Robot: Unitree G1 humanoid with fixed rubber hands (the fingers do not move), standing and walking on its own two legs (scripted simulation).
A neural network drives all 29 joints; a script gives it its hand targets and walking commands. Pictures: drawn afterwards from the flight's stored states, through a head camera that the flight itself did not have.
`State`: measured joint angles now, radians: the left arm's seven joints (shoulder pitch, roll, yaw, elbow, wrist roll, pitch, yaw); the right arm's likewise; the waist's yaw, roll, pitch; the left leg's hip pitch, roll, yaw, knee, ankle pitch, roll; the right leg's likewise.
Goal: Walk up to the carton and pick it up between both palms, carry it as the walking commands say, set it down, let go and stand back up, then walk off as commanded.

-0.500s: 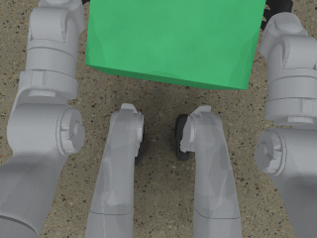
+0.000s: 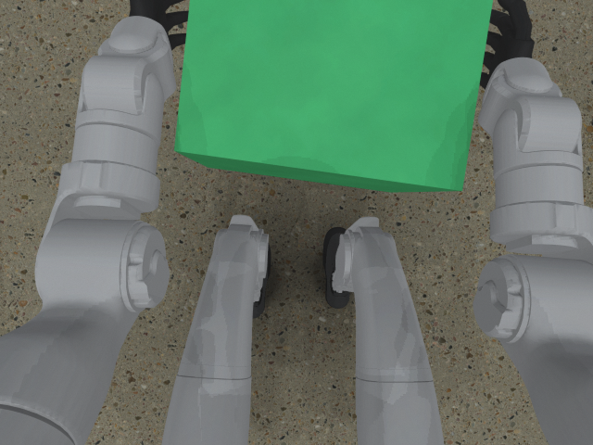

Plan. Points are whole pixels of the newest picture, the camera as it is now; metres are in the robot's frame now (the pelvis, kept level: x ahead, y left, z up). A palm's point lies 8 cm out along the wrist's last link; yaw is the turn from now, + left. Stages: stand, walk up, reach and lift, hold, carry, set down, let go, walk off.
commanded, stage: reach and lift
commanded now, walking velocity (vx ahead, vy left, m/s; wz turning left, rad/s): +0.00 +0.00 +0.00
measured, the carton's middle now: (323, 81) +0.51 -0.02 -0.13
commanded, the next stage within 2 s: none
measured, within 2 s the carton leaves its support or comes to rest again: neither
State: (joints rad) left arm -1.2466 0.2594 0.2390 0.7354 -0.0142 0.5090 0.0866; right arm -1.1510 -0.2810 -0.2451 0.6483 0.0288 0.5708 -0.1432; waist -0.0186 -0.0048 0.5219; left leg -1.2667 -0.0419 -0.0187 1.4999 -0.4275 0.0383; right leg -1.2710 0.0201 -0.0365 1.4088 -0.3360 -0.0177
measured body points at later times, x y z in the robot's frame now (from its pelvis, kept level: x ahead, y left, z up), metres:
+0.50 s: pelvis +0.02 +0.00 +0.06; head +0.23 +0.02 +0.45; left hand +0.51 +0.17 +0.04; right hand +0.49 -0.21 +0.04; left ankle +0.15 +0.09 -0.56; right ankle +0.18 -0.12 -0.56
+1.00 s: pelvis +0.03 +0.00 +0.12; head +0.17 +0.02 +0.54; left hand +0.48 +0.16 +0.13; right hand +0.45 -0.22 +0.13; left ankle +0.15 +0.09 -0.56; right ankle +0.18 -0.12 -0.56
